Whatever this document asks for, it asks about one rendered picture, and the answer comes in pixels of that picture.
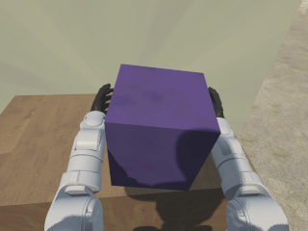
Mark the left robot hand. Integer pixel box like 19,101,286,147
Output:
90,83,114,115

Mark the carton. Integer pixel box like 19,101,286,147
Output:
104,64,221,192

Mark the right robot forearm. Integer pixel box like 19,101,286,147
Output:
211,117,290,231

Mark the robot right upper arm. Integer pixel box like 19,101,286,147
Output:
225,195,289,231

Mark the pedestal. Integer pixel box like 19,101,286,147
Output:
0,93,264,231

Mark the left robot forearm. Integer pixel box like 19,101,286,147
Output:
44,111,106,231

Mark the robot left upper arm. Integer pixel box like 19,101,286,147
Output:
45,195,104,231

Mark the right robot hand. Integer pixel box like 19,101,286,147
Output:
208,87,224,118

